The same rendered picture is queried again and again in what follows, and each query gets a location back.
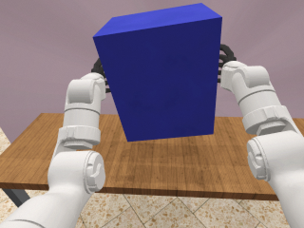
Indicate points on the carton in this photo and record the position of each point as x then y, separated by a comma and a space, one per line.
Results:
162, 69

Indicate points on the robot right forearm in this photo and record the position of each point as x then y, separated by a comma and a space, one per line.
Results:
262, 111

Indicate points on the robot right upper arm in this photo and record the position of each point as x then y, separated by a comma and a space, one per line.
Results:
278, 158

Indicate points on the robot left upper arm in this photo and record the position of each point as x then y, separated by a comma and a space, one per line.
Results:
72, 179

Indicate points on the table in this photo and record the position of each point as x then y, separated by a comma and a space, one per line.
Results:
213, 166

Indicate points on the robot left forearm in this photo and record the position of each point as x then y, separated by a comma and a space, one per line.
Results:
80, 129

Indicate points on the robot right hand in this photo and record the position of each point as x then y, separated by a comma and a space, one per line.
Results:
225, 58

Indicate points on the robot left hand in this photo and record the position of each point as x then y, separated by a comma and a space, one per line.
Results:
98, 68

